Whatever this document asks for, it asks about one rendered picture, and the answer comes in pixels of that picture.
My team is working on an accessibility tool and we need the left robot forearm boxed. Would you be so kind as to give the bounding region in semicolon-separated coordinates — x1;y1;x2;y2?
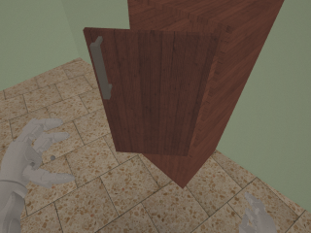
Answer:
0;180;28;233

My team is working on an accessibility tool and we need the robot left hand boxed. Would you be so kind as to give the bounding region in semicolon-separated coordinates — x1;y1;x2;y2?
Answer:
0;117;75;188

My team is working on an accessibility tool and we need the cupboard door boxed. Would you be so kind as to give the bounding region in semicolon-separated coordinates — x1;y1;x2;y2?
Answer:
83;27;220;156

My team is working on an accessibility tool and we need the robot right hand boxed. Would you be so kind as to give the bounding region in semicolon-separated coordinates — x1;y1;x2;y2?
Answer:
238;191;278;233

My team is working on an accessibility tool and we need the handle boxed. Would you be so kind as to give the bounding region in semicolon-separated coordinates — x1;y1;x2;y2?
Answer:
89;36;113;100

